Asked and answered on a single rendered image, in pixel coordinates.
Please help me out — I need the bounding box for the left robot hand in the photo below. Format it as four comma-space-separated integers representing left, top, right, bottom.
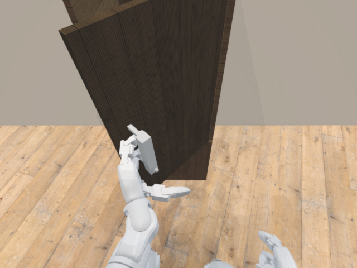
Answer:
117, 130, 191, 205

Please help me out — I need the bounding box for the right robot hand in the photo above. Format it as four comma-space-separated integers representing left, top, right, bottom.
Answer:
256, 231, 297, 268

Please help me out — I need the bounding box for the left robot thigh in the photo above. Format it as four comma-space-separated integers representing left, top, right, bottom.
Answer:
146, 250, 160, 268

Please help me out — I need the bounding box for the robot left forearm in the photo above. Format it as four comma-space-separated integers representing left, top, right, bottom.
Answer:
106, 198, 159, 268

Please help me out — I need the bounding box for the cupboard door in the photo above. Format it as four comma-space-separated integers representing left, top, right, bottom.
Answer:
58, 0, 228, 187

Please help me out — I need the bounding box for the handle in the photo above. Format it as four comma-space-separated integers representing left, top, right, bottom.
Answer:
127, 124, 158, 175

